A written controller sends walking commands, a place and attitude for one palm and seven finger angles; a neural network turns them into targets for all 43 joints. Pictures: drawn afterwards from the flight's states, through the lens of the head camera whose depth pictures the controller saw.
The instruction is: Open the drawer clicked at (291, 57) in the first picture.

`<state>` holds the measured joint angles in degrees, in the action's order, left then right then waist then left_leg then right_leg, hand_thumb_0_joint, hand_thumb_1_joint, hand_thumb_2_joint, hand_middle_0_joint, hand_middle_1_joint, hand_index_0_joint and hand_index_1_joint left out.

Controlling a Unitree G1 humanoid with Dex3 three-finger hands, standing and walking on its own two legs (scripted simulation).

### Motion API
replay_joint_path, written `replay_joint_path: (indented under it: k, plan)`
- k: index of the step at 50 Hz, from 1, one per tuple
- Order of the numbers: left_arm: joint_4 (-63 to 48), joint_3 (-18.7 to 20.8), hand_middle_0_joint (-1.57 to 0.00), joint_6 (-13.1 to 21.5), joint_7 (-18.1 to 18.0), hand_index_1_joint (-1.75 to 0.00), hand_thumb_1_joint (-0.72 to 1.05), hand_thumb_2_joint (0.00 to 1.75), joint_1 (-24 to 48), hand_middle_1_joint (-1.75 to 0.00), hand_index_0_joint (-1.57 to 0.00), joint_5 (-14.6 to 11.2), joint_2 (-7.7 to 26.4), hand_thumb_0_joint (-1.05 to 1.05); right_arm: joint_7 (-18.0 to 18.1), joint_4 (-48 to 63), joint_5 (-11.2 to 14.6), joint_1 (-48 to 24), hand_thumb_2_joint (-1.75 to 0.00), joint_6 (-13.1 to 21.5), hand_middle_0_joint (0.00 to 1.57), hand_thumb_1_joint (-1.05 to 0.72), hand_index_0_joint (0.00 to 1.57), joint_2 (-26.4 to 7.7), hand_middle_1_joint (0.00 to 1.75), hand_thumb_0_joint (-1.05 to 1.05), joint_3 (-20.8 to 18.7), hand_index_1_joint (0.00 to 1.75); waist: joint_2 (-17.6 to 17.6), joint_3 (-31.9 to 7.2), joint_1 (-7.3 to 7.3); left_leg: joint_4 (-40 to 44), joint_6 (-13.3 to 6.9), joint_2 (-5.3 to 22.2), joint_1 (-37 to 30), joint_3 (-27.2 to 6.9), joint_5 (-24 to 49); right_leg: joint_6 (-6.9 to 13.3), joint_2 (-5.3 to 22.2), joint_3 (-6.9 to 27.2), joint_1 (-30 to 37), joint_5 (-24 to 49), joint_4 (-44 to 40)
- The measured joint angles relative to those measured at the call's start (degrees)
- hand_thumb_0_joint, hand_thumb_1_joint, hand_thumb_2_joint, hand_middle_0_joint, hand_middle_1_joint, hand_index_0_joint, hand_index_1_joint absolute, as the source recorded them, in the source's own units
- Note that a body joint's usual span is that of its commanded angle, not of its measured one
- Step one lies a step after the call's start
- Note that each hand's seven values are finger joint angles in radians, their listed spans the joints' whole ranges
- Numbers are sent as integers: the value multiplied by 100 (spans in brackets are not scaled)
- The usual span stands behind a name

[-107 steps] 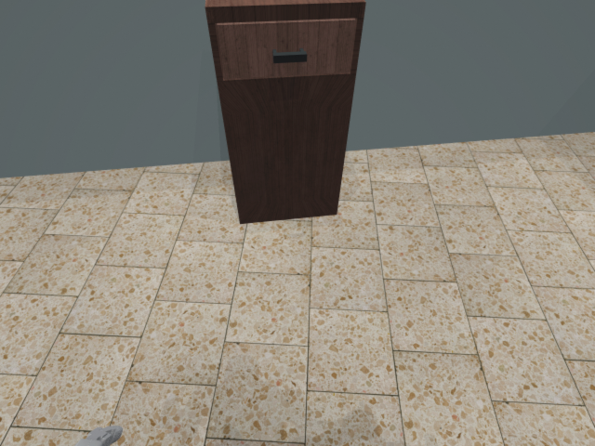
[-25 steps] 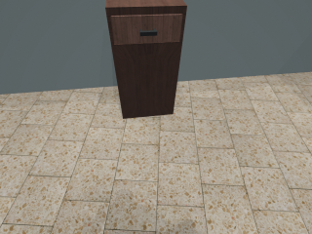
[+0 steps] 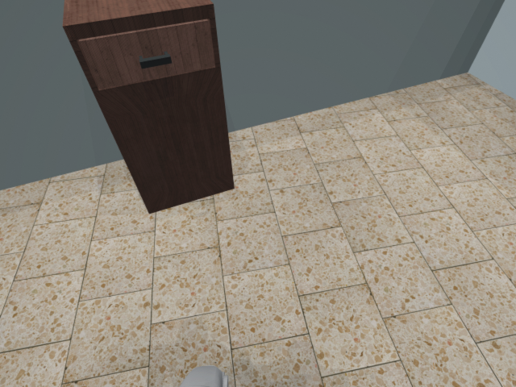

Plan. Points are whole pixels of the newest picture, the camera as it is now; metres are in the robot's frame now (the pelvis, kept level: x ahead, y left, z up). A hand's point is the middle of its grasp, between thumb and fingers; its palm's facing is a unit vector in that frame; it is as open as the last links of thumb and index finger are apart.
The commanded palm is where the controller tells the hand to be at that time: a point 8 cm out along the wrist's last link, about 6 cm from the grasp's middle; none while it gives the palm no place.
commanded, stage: walk to a spot facing it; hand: left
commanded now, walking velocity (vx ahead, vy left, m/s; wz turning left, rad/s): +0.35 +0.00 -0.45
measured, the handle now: (154, 58) +1.05 +0.45 +0.00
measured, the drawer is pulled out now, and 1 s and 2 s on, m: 0.00 0.00 0.00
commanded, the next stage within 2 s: none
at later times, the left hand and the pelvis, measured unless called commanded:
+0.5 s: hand (139, 319) +0.27 +0.28 -0.19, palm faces -0.17 -0.97 -0.18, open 7.4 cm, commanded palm none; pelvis +0.20 +0.09 -0.01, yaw -16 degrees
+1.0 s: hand (230, 223) +0.53 +0.13 -0.19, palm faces -0.52 -0.84 -0.18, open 7.4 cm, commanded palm none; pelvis +0.35 +0.04 -0.03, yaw -32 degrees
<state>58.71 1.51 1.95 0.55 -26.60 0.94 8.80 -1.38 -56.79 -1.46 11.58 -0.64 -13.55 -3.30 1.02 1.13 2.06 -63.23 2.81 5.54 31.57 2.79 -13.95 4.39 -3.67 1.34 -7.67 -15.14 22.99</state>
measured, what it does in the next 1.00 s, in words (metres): walks ahead, turning right: left foot, then right foot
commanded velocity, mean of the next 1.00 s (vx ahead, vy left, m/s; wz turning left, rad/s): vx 0.17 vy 0.00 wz -0.56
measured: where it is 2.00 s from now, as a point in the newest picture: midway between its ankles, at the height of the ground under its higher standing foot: (244, 346)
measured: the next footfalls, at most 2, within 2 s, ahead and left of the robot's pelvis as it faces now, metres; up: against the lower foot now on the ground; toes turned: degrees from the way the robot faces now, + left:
left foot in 0.32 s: +0.27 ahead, +0.15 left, +0.00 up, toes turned -3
right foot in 0.92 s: +0.41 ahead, -0.05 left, +0.00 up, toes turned -36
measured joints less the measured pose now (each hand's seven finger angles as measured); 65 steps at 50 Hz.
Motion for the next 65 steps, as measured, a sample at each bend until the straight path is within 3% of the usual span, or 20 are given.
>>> replay_joint_path:
  k: [3, 8, 15, 16, 18, 21, 25, 30, 34, 41, 45, 46, 48, 50, 51, 54, 57, 65]
  plan:
    - [96, -6, -20, 49, -7, -30, 90, 90, -116, -30, -20, 4, -87, 0, 2, 137, 5, -140, -90, 48, 20, -91, 20, 40, 30, 1, -34, 30, -6, 14, -24, 165, 66, 62, 293, -86, 325, -22, -41, 170, 225, 76, -344]
    - [157, 25, -20, 116, -72, -30, 90, 90, -164, -30, -20, 39, -124, 0, -4, 207, 14, -320, -90, 41, 20, -91, 20, 121, 30, 1, -41, 30, 12, -6, 77, 725, 99, 105, 412, -98, 411, -91, -72, 409, 561, -78, -575]
    - [164, 111, -20, 83, -138, -30, 90, 90, -118, -30, -20, 69, 31, 0, -20, 386, 57, -618, -90, 184, 20, -91, 20, 357, 30, 1, 68, 30, -164, 2, 227, 2502, -105, -176, -371, 106, 93, -349, 75, 812, 868, -825, -175]
    - [168, 141, -20, 74, -134, -30, 90, 90, -133, -30, -20, 50, 64, 0, 1, 436, 53, -637, -90, 266, 20, -91, 20, 392, 30, 1, 106, 30, -204, 3, 207, 2844, -185, -221, -627, 160, 195, -371, 79, 887, 779, -1059, 209]
    - [229, 224, -20, -8, -102, -30, 90, 90, 38, -30, -20, -17, 167, 0, 54, 476, 18, -694, -90, 418, 20, -91, 20, 506, 30, 1, 166, 30, -357, 108, 152, 2547, -443, -231, -720, 390, 4, -323, 90, 789, 115, -1349, 1956]
    - [210, 315, -20, -114, -47, -30, 90, 90, 360, -30, -20, -2, 342, 0, 104, 469, 21, -471, -90, 500, 20, -91, 21, 609, 30, 0, 226, 30, -429, 146, 55, 2656, -574, -149, -1224, 709, -285, -308, 169, 303, -1013, -1006, 4286]
    - [-104, 448, -20, -212, 41, -30, 91, 90, 877, -30, -20, 59, 548, 0, 249, 226, 69, 105, -90, 574, 21, -92, 21, 626, 30, 0, 124, 30, -447, 97, -32, 3363, -579, -182, -1961, 998, -239, -396, 469, -131, -2094, -156, 5006]
    - [-455, 522, -19, -326, 84, -30, 91, 90, 1351, -30, -19, 104, 582, 0, 318, -117, 79, 735, -90, 542, 20, -94, 21, 391, 30, -1, 39, 30, -438, 0, -114, 3908, -629, -314, -2567, 1396, -335, -502, 681, -148, -2996, 678, 4998]
    - [-550, 486, -19, -415, 105, -30, 91, 90, 1628, -30, -19, 95, 482, 0, 336, -327, 72, 1134, -90, 473, 20, -93, 20, 367, 30, 0, 82, 30, -366, 66, -235, 4077, -623, -370, -2904, 1625, -523, -558, 705, -262, -3183, 912, 4513]
    - [-567, 302, -19, -491, 132, -30, 91, 90, 2016, -30, -19, 61, 201, 0, 303, -462, 9, 1418, -90, 305, 20, -91, 20, 566, 30, 0, 164, 30, -243, 451, -493, 3893, -510, -299, -3269, 2048, -1054, -416, 508, -923, -2543, 433, 2544]
    - [-640, 201, -20, -367, 133, -30, 91, 90, 2056, -30, -20, 73, 68, 0, 247, -479, 43, 1490, -90, 179, 20, -91, 20, 653, 30, 0, 150, 30, -185, 571, -506, 2772, -358, -22, -3094, 2271, -1508, -180, 223, -1165, -1807, 250, 1637]
    - [-674, 175, -20, -283, 133, -30, 91, 90, 2016, -30, -20, 79, 77, 0, 220, -456, 81, 1526, -90, 132, 20, -91, 20, 682, 30, 0, 152, 30, -228, 546, -483, 1990, -299, 102, -2799, 2187, -1390, 59, 195, -1119, -1591, 308, 1395]
    - [-686, 149, -20, -165, 57, -30, 91, 90, 1988, -30, -20, -6, 62, 0, 213, -408, 130, 1273, -90, 3, 20, -91, 21, 663, 30, 1, 140, 30, -170, 652, -411, 20, -108, 174, -1919, 1361, -1586, 374, 67, -1036, -1616, -22, 1657]
    - [-659, 137, -20, -188, -32, -30, 90, 90, 1905, -30, -20, -65, 70, 0, 226, -265, 117, 903, -90, -87, 20, -91, 21, 628, 30, 1, 99, 30, -122, 744, -385, -997, -34, 114, -1255, 624, -1397, 412, -55, -931, -1434, -54, 1559]
    - [-627, 145, -20, -209, -70, -30, 91, 90, 1838, -30, -20, -87, 87, 0, 230, -171, 102, 710, -90, -110, 20, -91, 20, 608, 30, 1, 89, 30, -113, 729, -381, -1155, 0, 127, -985, 380, -1238, 326, -103, -857, -1342, 27, 1414]
    - [-520, 192, -20, -260, -149, -30, 92, 90, 1684, -30, -20, -82, 187, -1, 251, 156, 57, 159, -90, -139, 20, -91, 20, 538, 30, 1, 64, 30, -83, 596, -377, -972, 83, 217, -353, -107, -865, 321, -199, -618, -1159, 258, 949]
    - [-466, 212, -20, -294, -135, -30, 92, 90, 1579, -30, -20, -42, 242, 0, 261, 425, 24, -264, -90, -122, 20, -91, 20, 411, 30, 1, 35, 30, -25, 429, -329, -516, 144, 263, -22, -335, -613, 295, -203, -373, -1118, 417, 660]
    - [-653, 278, -20, -314, -65, -30, 91, 90, 1385, -30, -20, 12, 330, 0, 250, 642, 26, -784, -90, -159, 20, -91, 20, 160, 30, 0, 28, 30, -49, 214, 34, 912, 222, -27, -427, -373, -731, 89, -196, 236, -1183, 517, 502]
